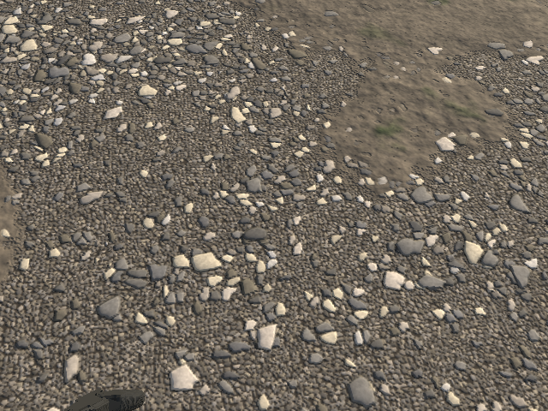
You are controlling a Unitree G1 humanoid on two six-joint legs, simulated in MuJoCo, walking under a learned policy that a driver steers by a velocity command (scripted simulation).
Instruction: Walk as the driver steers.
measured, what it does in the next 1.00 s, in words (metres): walks ahead: right foot, then left foot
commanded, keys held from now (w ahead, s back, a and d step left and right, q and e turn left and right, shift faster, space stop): no key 0.36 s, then w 0.64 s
